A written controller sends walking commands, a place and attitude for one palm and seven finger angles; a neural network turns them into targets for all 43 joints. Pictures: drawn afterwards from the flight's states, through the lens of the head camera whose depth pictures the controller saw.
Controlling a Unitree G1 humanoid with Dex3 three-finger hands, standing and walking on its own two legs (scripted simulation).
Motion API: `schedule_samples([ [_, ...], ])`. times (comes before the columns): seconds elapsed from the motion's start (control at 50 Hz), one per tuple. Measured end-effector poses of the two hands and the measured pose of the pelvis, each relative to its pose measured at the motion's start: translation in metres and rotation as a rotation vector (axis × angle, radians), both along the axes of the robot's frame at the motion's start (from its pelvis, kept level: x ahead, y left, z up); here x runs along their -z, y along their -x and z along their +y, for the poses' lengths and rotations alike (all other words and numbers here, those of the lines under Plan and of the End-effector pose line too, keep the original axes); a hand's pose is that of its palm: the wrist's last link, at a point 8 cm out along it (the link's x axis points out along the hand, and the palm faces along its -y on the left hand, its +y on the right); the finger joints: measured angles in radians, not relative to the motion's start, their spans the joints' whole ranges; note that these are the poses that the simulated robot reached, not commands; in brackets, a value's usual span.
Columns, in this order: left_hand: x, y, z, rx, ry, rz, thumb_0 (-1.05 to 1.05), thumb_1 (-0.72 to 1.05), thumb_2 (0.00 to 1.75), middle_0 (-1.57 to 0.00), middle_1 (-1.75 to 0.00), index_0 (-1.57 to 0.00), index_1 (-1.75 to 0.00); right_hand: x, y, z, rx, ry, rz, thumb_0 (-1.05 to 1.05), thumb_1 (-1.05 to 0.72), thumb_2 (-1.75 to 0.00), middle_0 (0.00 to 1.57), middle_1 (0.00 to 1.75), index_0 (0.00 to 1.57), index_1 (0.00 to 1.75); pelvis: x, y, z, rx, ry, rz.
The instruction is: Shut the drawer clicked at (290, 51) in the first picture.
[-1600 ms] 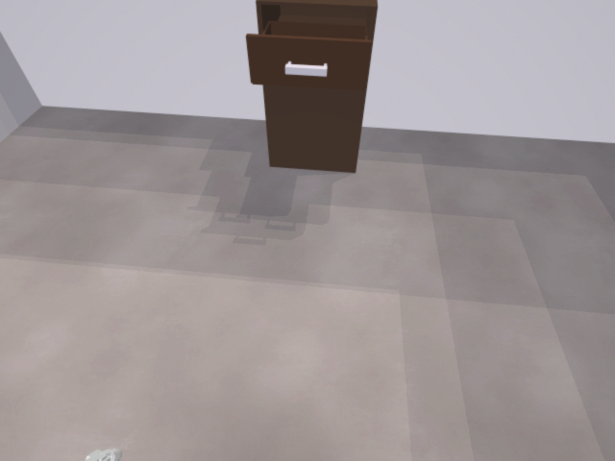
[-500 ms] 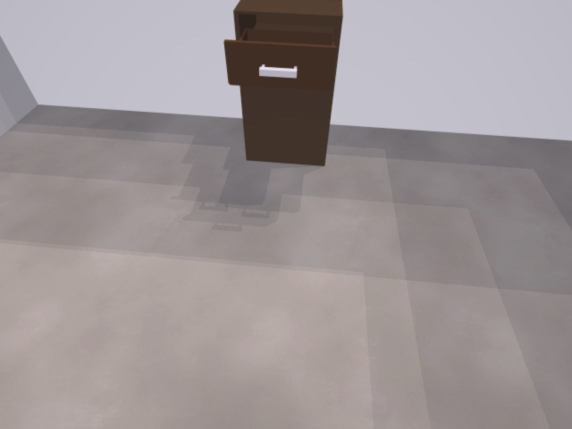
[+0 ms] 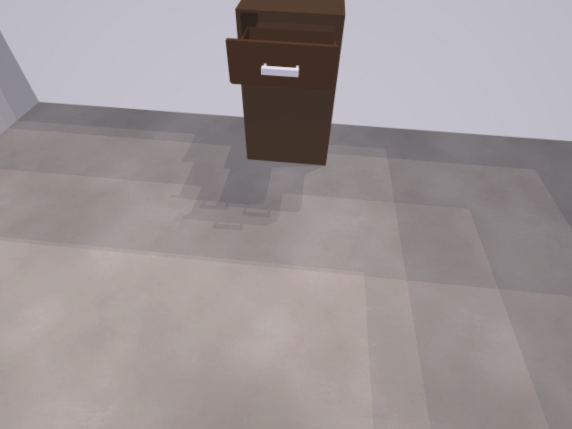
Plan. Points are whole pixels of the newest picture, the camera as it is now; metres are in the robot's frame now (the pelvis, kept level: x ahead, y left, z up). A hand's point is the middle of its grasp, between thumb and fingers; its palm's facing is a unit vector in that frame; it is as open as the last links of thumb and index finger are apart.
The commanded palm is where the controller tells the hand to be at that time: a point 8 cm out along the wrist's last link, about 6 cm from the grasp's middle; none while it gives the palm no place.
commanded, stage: walk to a spot facing it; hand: left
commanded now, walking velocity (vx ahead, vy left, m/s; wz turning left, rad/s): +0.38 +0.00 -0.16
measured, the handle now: (280, 68) +1.31 +0.09 -0.09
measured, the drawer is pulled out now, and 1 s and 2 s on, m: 0.30 0.30 0.30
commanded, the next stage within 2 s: turn to face it in 1.62 s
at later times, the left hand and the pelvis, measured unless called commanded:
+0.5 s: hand (184, 422) +0.18 +0.18 -0.19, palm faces -0.11 -0.98 -0.17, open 7.3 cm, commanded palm none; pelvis +0.13 +0.00 -0.01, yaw -6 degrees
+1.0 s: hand (232, 336) +0.33 +0.13 -0.18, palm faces +0.00 -0.99 -0.15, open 7.3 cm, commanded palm none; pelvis +0.32 -0.05 -0.01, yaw -4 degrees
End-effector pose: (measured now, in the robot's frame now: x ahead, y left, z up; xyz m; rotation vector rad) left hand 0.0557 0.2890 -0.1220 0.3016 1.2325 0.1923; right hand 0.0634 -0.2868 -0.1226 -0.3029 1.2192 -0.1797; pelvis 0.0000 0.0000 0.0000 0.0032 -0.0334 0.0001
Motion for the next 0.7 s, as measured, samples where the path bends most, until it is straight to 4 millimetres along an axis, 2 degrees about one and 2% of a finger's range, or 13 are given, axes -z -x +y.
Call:
schedule_samples([
  [0.14,0.021,0.018,-0.02,-0.03,0.074,0.067,0.0,0.91,0.9,-0.2,-0.3,-0.2,-0.29,0.017,0.015,0.025,0.029,-0.052,0.053,0.01,-0.91,-0.9,0.2,0.3,0.2,0.3,0.008,-0.02,0.004,0.014,0.008,0.008],
  [0.26,0.045,0.039,-0.035,-0.075,0.162,0.188,0.0,0.91,0.9,-0.2,-0.3,-0.2,-0.29,0.029,0.031,0.06,0.102,-0.088,0.123,0.01,-0.91,-0.9,0.2,0.3,0.2,0.3,0.018,-0.051,0.018,0.035,0.013,0.013],
  [0.32,0.048,0.032,-0.04,-0.049,0.18,0.266,0.0,0.91,0.9,-0.2,-0.3,-0.2,-0.29,0.03,0.044,0.078,0.17,-0.106,0.136,0.01,-0.91,-0.9,0.2,0.3,0.2,0.3,0.019,-0.068,0.021,0.067,0.005,0.014],
  [0.36,0.046,0.011,-0.043,-0.026,0.184,0.272,0.01,0.91,0.9,-0.2,-0.3,-0.2,-0.29,0.027,0.06,0.091,0.217,-0.123,0.181,0.01,-0.91,-0.9,0.2,0.3,0.2,0.3,0.016,-0.08,0.02,0.075,0.005,0.014],
  [0.42,0.042,-0.038,-0.05,0.007,0.19,0.222,0.01,0.91,0.9,-0.2,-0.3,-0.2,-0.29,0.019,0.084,0.108,0.277,-0.156,0.29,0.0,-0.91,-0.9,0.2,0.3,0.2,0.3,0.012,-0.099,0.015,0.088,0.003,0.021],
  [0.5,0.036,-0.122,-0.057,0.067,0.158,0.124,0.02,0.94,0.9,-0.2,-0.3,-0.2,-0.29,0.01,0.105,0.123,0.347,-0.205,0.438,0.01,-0.91,-0.9,0.2,0.3,0.2,0.3,0.012,-0.127,0.002,0.106,0.001,0.027],
  [0.56,0.033,-0.191,-0.069,0.12,0.133,0.033,0.02,0.94,0.9,-0.2,-0.3,-0.2,-0.29,0.01,0.107,0.123,0.39,-0.238,0.526,0.01,-0.91,-0.9,0.21,0.3,0.2,0.3,0.019,-0.152,-0.011,0.118,0.001,0.024],
  [0.6,0.034,-0.233,-0.079,0.147,0.116,-0.042,0.02,0.94,0.9,-0.2,-0.3,-0.2,-0.29,0.017,0.099,0.115,0.405,-0.253,0.568,0.01,-0.91,-0.9,0.21,0.3,0.2,0.3,0.028,-0.172,-0.024,0.119,0.0,0.015],
  [0.64,0.036,-0.263,-0.089,0.151,0.1,-0.117,0.01,0.93,0.9,-0.2,-0.3,-0.2,-0.29,0.027,0.08,0.099,0.405,-0.26,0.579,0.01,-0.91,-0.9,0.21,0.3,0.2,0.3,0.036,-0.189,-0.036,0.113,-0.009,0.007],
  [0.7,0.032,-0.282,-0.101,0.131,0.104,-0.143,0.0,0.93,0.9,-0.2,-0.3,-0.2,-0.29,0.039,0.023,0.067,0.377,-0.232,0.477,0.01,-0.91,-0.9,0.21,0.3,0.2,0.3,0.032,-0.208,-0.046,0.103,0.0,-0.006],
])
